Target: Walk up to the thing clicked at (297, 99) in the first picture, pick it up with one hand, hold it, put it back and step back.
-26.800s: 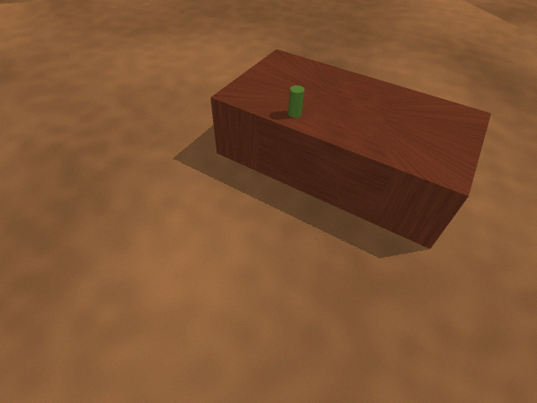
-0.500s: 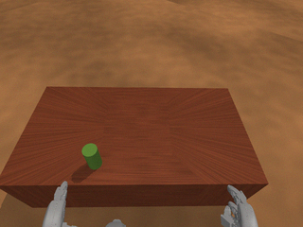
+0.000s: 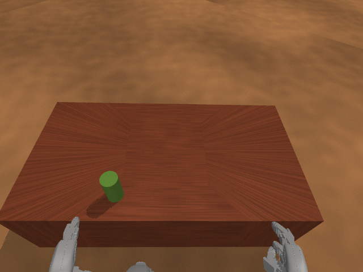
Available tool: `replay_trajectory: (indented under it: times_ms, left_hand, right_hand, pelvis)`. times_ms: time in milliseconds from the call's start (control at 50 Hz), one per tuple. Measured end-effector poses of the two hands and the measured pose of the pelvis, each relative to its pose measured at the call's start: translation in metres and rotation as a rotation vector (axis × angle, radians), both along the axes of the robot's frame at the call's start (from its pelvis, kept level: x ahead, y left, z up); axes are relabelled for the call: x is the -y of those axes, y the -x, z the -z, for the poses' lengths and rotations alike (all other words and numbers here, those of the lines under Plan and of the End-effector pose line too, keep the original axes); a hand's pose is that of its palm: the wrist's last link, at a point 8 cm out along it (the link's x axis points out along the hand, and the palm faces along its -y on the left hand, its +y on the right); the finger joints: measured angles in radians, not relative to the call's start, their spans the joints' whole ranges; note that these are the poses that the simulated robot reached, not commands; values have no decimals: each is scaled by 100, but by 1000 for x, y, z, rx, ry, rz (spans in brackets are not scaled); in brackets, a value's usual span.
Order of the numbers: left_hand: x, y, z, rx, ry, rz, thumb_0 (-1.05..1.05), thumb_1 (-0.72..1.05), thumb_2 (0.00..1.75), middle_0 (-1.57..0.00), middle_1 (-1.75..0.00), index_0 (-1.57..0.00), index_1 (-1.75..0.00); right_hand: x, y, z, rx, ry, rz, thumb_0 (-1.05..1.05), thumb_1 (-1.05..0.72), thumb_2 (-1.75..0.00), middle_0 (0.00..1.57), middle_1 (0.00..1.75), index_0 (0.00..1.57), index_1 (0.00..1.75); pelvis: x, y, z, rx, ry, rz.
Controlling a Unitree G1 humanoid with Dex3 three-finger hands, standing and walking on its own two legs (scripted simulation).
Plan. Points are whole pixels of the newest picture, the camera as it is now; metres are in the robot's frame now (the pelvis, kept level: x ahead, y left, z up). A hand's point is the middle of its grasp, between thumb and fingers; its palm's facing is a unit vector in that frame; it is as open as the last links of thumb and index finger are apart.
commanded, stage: home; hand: left
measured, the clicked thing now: (112, 187) +0.46 +0.26 -0.29
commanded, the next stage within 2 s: stand in 0.72 s
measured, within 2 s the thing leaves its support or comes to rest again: neither
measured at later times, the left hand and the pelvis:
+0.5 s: hand (99, 262) +0.17 +0.17 -0.05, palm faces +0.13 -0.95 -0.28, open 17.4 cm; pelvis +0.00 -0.01 +0.00, yaw +0 degrees
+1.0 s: hand out of the picture +0.13 +0.23 -0.11, palm faces -0.03 -0.94 -0.35, open 16.0 cm; pelvis +0.00 +0.00 +0.01, yaw +0 degrees
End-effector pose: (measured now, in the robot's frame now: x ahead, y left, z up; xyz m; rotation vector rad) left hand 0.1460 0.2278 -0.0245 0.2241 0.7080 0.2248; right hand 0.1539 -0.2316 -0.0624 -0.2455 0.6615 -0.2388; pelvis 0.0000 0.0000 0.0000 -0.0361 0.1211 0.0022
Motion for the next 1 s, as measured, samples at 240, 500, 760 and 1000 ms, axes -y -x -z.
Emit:
replay_trajectory:
  times_ms: [240,500,760,1000]
  left_hand:
    - [6,0,-1,0,2,1,-1,-54,5,-5,-5,-6,-5]
    - [8,2,0,-7,-1,-2,-1,-54,6,-5,-5,-6,-5]
    - [6,2,0,-2,2,-2,-1,-53,6,-5,-5,-6,-5]
    - [-49,30,47,-207,-68,92,-1,-36,24,-14,-17,-14,-17]
  right_hand:
    - [7,0,-1,7,6,4,1,-90,-91,20,30,20,30]
    - [11,0,0,6,9,6,1,-90,-91,20,30,20,30]
    - [9,0,-2,13,15,8,1,-90,-91,20,30,20,30]
    - [39,36,18,-324,39,-85,1,-90,-90,20,30,20,30]
  pelvis:
    - [4,1,0,2,-2,-1]
    - [7,1,1,0,-5,-3]
    - [5,1,0,4,-2,-2]
    - [-3,0,-11,109,-36,1]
